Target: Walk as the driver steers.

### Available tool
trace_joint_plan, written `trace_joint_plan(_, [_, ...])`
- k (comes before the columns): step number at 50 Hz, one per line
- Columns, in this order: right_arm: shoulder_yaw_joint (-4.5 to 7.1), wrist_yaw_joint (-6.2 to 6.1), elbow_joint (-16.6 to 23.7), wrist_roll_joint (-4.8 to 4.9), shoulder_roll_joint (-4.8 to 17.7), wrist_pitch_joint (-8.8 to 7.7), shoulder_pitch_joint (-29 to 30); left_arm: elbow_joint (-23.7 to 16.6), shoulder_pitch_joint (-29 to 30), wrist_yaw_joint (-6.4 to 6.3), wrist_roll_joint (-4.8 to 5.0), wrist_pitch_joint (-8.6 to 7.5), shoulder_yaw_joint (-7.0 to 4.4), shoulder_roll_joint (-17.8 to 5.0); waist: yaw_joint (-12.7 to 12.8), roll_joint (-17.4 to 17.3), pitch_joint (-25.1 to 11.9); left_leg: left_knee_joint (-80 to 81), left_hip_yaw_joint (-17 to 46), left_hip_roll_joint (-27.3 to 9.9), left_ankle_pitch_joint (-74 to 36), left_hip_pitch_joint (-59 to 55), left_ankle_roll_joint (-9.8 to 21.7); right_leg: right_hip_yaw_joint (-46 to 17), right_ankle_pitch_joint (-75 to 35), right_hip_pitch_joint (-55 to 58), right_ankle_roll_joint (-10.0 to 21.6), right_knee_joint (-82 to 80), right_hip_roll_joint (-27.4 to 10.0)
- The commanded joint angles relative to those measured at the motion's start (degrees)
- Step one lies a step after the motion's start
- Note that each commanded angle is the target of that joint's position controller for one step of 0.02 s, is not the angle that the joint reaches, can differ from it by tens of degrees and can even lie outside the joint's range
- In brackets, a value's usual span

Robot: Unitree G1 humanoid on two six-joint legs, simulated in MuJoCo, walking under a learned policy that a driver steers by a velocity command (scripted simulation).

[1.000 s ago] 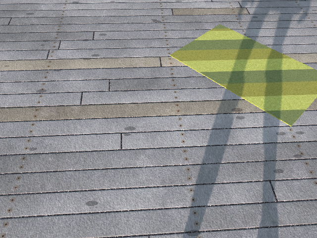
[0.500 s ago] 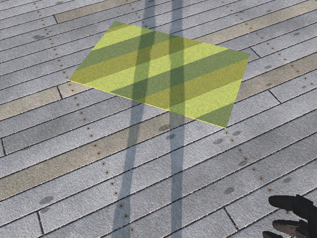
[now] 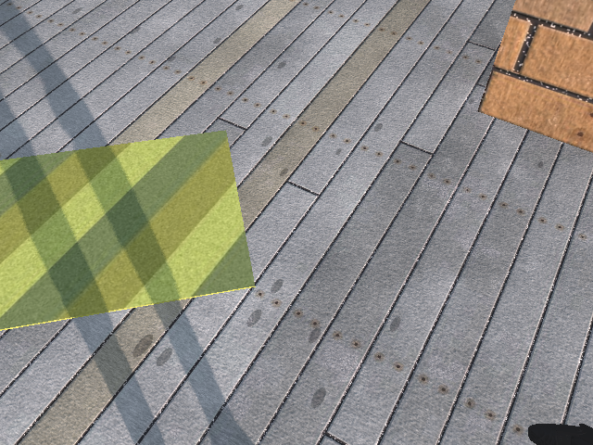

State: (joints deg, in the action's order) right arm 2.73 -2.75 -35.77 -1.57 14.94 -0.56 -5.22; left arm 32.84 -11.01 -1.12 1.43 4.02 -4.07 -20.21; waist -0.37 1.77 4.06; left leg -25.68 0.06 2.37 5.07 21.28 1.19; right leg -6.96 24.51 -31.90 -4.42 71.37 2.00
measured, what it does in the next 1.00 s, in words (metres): steps on the spot, turning left: right foot, then left foot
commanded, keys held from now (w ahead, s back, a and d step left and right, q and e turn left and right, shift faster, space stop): shift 0.14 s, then q+shift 0.66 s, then shift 0.14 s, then e+shift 0.06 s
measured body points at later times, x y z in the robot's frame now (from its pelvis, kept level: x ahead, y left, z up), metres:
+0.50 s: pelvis +0.01 -0.03 +0.01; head +0.04 -0.03 +0.46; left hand +0.16 +0.24 -0.08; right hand +0.13 -0.31 -0.11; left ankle -0.01 +0.11 -0.67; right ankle -0.01 -0.14 -0.73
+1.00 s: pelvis +0.02 +0.03 +0.01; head +0.04 +0.06 +0.46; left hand +0.03 +0.35 -0.10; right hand +0.31 -0.14 -0.06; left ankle -0.02 +0.11 -0.73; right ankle +0.12 -0.10 -0.69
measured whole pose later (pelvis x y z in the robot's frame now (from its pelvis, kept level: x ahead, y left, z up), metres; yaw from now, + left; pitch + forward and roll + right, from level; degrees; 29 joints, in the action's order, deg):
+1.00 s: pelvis +0.02 +0.03 +0.01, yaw +27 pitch +3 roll -2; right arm 3.5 -1.6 -33.8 -0.1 17.9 2.5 -7.9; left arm 40.3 -7.2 -1.2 -0.2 0.3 -4.3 -17.4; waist 0.1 0.9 1.7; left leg -28.2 7.3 5.1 13.1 17.2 3.2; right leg -3.5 17.3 -30.1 -4.9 48.6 -0.4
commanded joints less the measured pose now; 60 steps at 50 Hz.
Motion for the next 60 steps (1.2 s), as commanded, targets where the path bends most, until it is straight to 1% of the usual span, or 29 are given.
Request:
trace_joint_plan(1, [2.33, -0.23, 2.6, -0.26, 8.6, 0.28, -0.3, -3.8, -2.5, -0.40, -0.22, -0.89, -0.60, -2.5, 0.1, -8.7, -9.5, 9.6, 10.4, -14.0, -6.9, -10.0, 12.5, 4.4, -1.3, -1.7, -0.8, -2.5, -2.9])
trace_joint_plan(7, [3.02, 1.43, 0.5, 1.62, 10.9, 0.99, -0.5, -2.4, -1.7, 0.27, -1.15, -1.55, 0.26, -1.7, -0.7, -10.8, -11.6, 9.9, 8.4, -16.6, -0.2, -9.3, 12.8, 6.4, -1.7, 9.2, 1.9, -22.2, -3.4])
trace_joint_plan(9, [2.30, 1.99, -1.2, 2.41, 9.9, 1.14, -2.2, -0.8, -3.5, 0.73, -1.68, -1.63, 0.54, -0.7, -0.2, -11.0, -10.6, 8.7, 9.6, -16.2, 2.5, -7.3, 12.1, 6.9, -3.5, 14.9, 3.9, -33.1, -2.2])
trace_joint_plan(11, [0.62, 2.86, -3.5, 3.20, 6.1, 0.91, -5.1, 1.9, -7.9, 1.09, -2.31, -1.74, 0.89, 1.1, 2.0, -9.5, -9.9, 6.0, 7.8, -12.8, 7.0, 0.4, 6.9, 6.8, -12.0, 28.6, 7.2, -50.0, -1.2])
trace_joint_plan(12, [-0.36, 3.85, -3.6, 2.18, 3.3, 0.24, -7.0, 1.7, -9.2, 0.74, -3.08, -1.60, 0.31, -2.5, 1.1, -2.3, -11.0, -1.7, 4.3, -8.5, 14.3, 6.2, 1.6, -3.3, -12.5, 34.9, 9.6, -51.9, -10.3])
trace_joint_plan(13, [-0.58, 4.22, -1.1, 1.83, 1.8, -0.57, -5.4, 1.0, -4.7, 0.48, -4.27, -1.29, -0.77, -7.5, -0.7, 11.6, -8.6, -7.0, -1.8, -3.0, 22.4, 10.5, -1.9, -11.6, -14.1, 25.8, 16.0, -53.2, -21.2])
trace_joint_plan(14, [1.40, 3.58, -0.6, 2.40, 8.7, -0.55, -1.3, 0.3, -3.2, 0.19, -5.14, -1.93, -1.51, -7.9, 2.9, 9.9, -6.1, -17.9, 0.3, -3.7, 24.0, 7.5, -3.0, -11.4, -10.7, 17.1, 19.6, -55.8, -22.5])
trace_joint_plan(15, [2.81, 3.17, -0.9, 3.25, 11.2, -0.01, -1.6, 0.1, -1.2, -0.12, -5.20, -2.79, -1.44, -7.4, 2.1, 9.7, -3.6, -27.5, 0.5, -2.6, 23.8, 10.3, -3.3, -9.2, -14.1, 16.6, 19.2, -56.0, -21.3])
trace_joint_plan(17, [3.80, 1.79, -3.5, 3.11, 10.8, 2.00, -7.3, -0.3, 2.7, -0.76, -3.35, -4.25, -0.43, -3.5, 0.3, 9.5, -3.2, -40.2, 3.0, -2.9, 22.4, 15.1, -4.9, -3.6, -23.6, 19.6, 16.8, -54.5, -19.4])
trace_joint_plan(20, [3.47, 1.36, -2.5, 3.11, 7.8, 3.32, -8.0, -0.2, 3.8, -1.67, -2.61, -4.37, 0.20, -0.7, -0.2, 6.1, -4.5, -43.4, 2.2, -4.4, 17.3, 18.1, -7.1, 2.7, -30.7, 24.0, 15.7, -52.8, -18.4])
trace_joint_plan(25, [1.64, 3.81, 2.8, 2.91, 4.0, 3.63, -2.7, 1.2, 1.3, -2.24, -2.65, -3.13, -1.56, -3.8, 3.2, 6.3, -7.0, -27.4, -1.8, -7.0, 16.3, 13.9, -7.3, 6.7, -32.9, 29.2, 16.5, -50.8, -20.8])
trace_joint_plan(30, [2.85, 5.02, 4.8, 2.99, 6.5, 4.74, -4.6, 2.2, 3.2, -0.47, -0.67, -3.96, -3.19, -6.4, 1.6, 7.3, -7.9, -15.8, -5.9, -5.5, 15.7, 4.8, -2.8, 10.1, -37.1, 27.7, 14.3, -46.7, -23.4])
trace_joint_plan(32, [3.86, 4.60, 4.0, 3.04, 7.2, 5.17, -8.2, 3.4, 3.4, 0.12, 0.36, -4.23, -3.32, -5.4, -1.1, 5.2, -8.8, -5.4, -7.1, -3.0, 7.6, -4.4, 0.3, 14.6, -33.9, 24.0, 9.7, -39.3, -21.5])
trace_joint_plan(33, [5.53, 3.47, 3.0, 2.82, 11.1, 4.96, -12.6, 4.7, 0.4, 0.57, -0.18, -4.50, -3.05, -3.6, -2.5, -2.2, -10.6, -0.1, -1.6, -3.5, -6.2, -14.9, 3.5, 18.4, -27.3, 16.8, 5.4, -28.5, -16.9])
trace_joint_plan(34, [7.85, 2.26, 4.0, 2.39, 20.8, 4.50, -15.2, 0.7, 2.9, 0.65, -3.17, -4.96, -1.71, 0.2, -2.0, -22.3, -10.4, -0.2, 22.9, -18.8, -36.8, -28.0, 12.8, 20.8, 7.6, -5.8, -1.1, -8.3, -7.5])
trace_joint_plan(35, [6.98, 3.10, 5.3, 0.20, 19.5, 2.59, -15.2, -1.3, 8.8, 0.25, -3.59, -5.33, -1.49, -0.5, -5.3, -18.6, -17.3, 3.1, 33.9, -24.8, -32.1, -27.3, 22.1, 6.6, 17.3, -12.0, -1.6, 1.9, -2.4])
trace_joint_plan(36, [6.17, 3.61, 5.2, 0.45, 17.0, 1.21, -13.4, -1.3, 11.0, 0.03, -2.18, -5.29, -2.05, -2.8, -5.3, -11.6, -15.5, 4.4, 28.8, -22.7, -25.9, -26.4, 20.5, 2.9, 13.9, -13.3, -0.3, 4.0, -3.5])
trace_joint_plan(37, [5.75, 3.16, 4.9, 1.67, 15.4, 0.57, -10.7, -1.1, 11.0, -0.40, -1.67, -5.41, -2.01, -2.4, -3.2, -8.8, -12.3, 4.3, 25.1, -19.4, -20.8, -23.8, 17.2, 1.8, 8.7, -13.6, 1.0, 1.8, -4.0])
trace_joint_plan(38, [5.20, 2.66, 5.4, 3.00, 13.7, 0.82, -7.3, -0.2, 9.7, -1.01, -2.17, -5.40, -2.25, -3.1, -1.3, -5.6, -10.5, 4.4, 22.7, -17.1, -17.7, -21.2, 14.5, 1.2, 4.2, -13.4, 1.3, -1.8, -4.7])
trace_joint_plan(39, [4.65, 2.02, 6.2, 3.42, 12.6, 1.34, -4.3, 0.2, 8.8, -1.36, -2.70, -5.25, -2.54, -3.7, 0.2, -5.4, -9.6, 5.2, 21.2, -15.4, -15.6, -17.0, 13.0, 0.9, 0.7, -10.3, 1.4, -4.5, -4.6])
trace_joint_plan(41, [4.45, 1.31, 7.1, 2.51, 12.7, 1.88, -2.1, 1.8, 5.4, -0.88, -2.39, -5.29, -2.34, -2.9, 1.9, -7.4, -10.7, 4.6, 18.9, -13.9, -20.1, -15.0, 12.9, 2.0, -3.2, -6.4, 0.4, -7.9, -2.6])
trace_joint_plan(46, [3.95, 0.54, 5.8, 2.11, 12.6, 2.38, -4.1, 3.4, 5.4, -0.42, -1.77, -4.55, -1.10, -0.7, -0.2, -7.9, -12.3, 3.0, 17.7, -12.3, -15.7, -12.6, 11.6, 3.1, -7.7, 0.2, -1.1, -18.9, -1.9])
trace_joint_plan(48, [3.24, 0.77, 5.7, 1.46, 11.6, 2.51, -2.8, 3.7, 5.0, -0.17, -1.57, -4.25, -1.05, -1.1, -0.4, -9.3, -11.2, 3.5, 17.9, -12.5, -10.2, -10.6, 11.4, 3.5, -7.8, 2.5, -0.8, -21.5, -2.7])
trace_joint_plan(51, [0.68, 1.77, 4.1, 0.23, 6.1, 1.84, -1.8, 4.2, 4.2, 0.57, -1.49, -4.42, -0.29, 0.1, -1.0, -9.9, -10.5, 3.7, 16.4, -12.6, -6.8, -7.2, 11.0, 4.1, -8.2, 10.6, 0.4, -28.5, -5.1])
trace_joint_plan(54, [0.80, 2.44, 2.2, 0.32, 7.9, 1.05, -1.7, 3.3, 4.3, 1.13, -0.97, -4.95, -0.50, -1.4, 0.1, -9.7, -6.7, 2.4, 14.7, -11.4, -2.8, -5.9, 9.5, 7.0, -13.6, 16.5, 2.8, -40.6, -3.1])
trace_joint_plan(56, [1.77, 1.80, 1.5, 0.17, 10.3, 0.60, -5.2, 1.3, 5.4, 0.90, -1.41, -5.17, -1.53, -6.7, -1.9, -4.4, -6.0, -1.9, 12.9, -7.8, 3.0, -7.7, 5.7, 0.8, -31.4, 16.6, 5.6, -42.4, -6.2])
trace_joint_plan(57, [1.99, 1.48, 2.0, -0.40, 10.1, 0.35, -6.8, 1.4, 5.3, 0.88, -0.84, -5.19, -2.45, -9.5, -4.1, 2.3, -6.6, -5.3, 8.0, -3.0, 6.6, -6.8, 3.2, -4.2, -36.3, 16.3, 8.8, -42.1, -8.4])
trace_joint_plan(58, [1.90, 0.97, 2.6, -0.60, 9.1, 0.43, -4.4, 1.7, 3.9, 0.92, -0.11, -5.09, -2.84, -8.9, -2.6, 6.8, -6.7, -9.7, 2.4, 0.4, 8.6, -6.5, 0.6, -9.9, -32.1, 14.7, 12.4, -45.3, -10.8])
trace_joint_plan(60, [2.05, 0.38, 4.2, 0.64, 7.0, 0.89, 0.1, 2.1, -0.8, 0.62, -0.85, -5.00, -2.52, -7.3, 0.4, 11.3, -7.0, -18.2, 1.4, 4.0, 18.3, 0.4, -1.0, -22.0, -32.0, 18.5, 18.2, -49.8, -15.9])
Keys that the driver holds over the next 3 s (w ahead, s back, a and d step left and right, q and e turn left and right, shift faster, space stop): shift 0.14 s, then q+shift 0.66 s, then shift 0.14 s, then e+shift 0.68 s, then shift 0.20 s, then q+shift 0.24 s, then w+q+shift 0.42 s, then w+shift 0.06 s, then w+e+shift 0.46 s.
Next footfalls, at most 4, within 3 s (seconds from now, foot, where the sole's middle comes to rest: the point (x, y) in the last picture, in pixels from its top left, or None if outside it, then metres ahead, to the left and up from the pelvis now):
0.24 right None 0.03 -0.14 -0.77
0.66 left None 0.02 0.12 -0.77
1.10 right None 0.14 -0.08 -0.77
1.42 left None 0.04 0.15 -0.77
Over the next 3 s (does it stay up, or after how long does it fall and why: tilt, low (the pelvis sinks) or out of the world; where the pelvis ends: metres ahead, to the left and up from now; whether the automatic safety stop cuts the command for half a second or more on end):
stays up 0.50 0.35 -0.03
